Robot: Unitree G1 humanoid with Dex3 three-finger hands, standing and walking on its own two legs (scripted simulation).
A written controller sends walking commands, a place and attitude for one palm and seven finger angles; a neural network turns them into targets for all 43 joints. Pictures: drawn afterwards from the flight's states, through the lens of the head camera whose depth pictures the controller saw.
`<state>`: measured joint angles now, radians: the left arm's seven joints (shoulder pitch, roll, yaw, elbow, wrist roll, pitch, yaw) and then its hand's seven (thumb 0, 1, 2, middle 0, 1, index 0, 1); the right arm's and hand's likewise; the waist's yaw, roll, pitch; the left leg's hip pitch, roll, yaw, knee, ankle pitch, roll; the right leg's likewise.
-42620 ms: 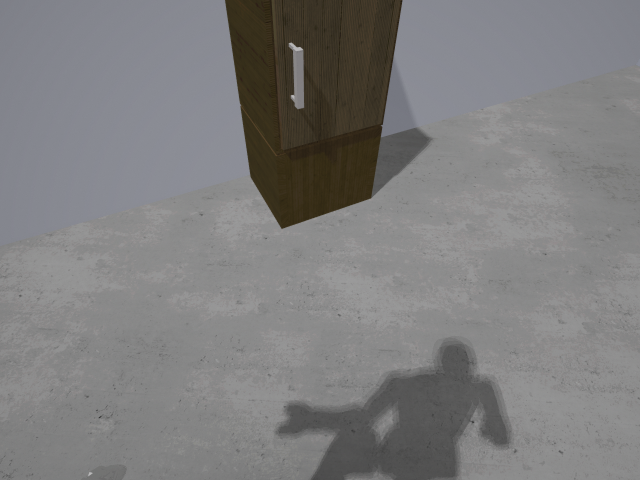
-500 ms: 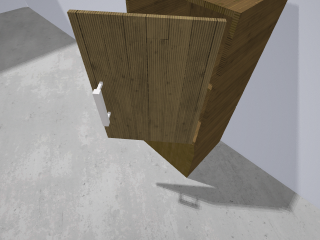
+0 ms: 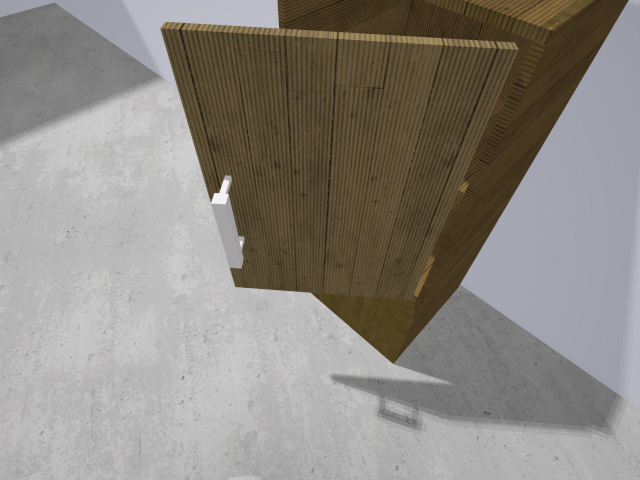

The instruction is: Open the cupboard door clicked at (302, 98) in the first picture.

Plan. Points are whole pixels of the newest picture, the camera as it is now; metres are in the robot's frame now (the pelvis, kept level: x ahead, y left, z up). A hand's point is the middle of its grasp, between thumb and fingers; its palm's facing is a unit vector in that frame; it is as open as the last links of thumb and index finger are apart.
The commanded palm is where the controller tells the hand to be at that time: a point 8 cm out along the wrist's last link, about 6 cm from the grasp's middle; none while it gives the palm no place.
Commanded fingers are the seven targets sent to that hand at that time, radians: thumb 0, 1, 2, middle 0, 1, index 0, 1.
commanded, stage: come to a stop and stand still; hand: left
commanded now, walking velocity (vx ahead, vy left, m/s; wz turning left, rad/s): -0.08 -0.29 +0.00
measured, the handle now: (231, 224) +0.51 +0.21 -0.06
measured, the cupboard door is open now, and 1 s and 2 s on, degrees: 40 40 40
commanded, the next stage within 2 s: look again from close up in 1.10 s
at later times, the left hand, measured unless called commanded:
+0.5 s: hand out of the picture +0.06 +0.19 -0.16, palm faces +0.02 -0.97 -0.22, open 7.3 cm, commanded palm none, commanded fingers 0.00 0.90 0.90 -0.20 -0.30 -0.20 -0.30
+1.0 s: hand out of the picture +0.04 +0.27 -0.14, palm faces -0.01 -0.95 -0.31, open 7.4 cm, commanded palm none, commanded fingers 0.00 0.90 0.90 -0.20 -0.30 -0.20 -0.30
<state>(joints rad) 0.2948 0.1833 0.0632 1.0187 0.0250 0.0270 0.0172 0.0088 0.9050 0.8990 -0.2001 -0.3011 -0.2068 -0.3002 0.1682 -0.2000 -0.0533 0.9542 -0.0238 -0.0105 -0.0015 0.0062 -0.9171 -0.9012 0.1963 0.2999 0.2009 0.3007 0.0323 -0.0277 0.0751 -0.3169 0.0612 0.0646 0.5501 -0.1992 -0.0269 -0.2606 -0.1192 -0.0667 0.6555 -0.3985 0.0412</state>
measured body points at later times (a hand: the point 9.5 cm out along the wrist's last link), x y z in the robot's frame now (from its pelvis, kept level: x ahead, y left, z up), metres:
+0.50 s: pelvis +0.01 +0.01 +0.00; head +0.03 +0.01 +0.45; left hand +0.06 +0.24 -0.14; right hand +0.05 -0.24 -0.15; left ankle +0.01 +0.14 -0.72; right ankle +0.00 -0.09 -0.72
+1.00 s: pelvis -0.02 +0.04 +0.01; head -0.03 +0.04 +0.46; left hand +0.04 +0.32 -0.12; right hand +0.05 -0.23 -0.12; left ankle +0.01 +0.14 -0.72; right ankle +0.00 -0.09 -0.72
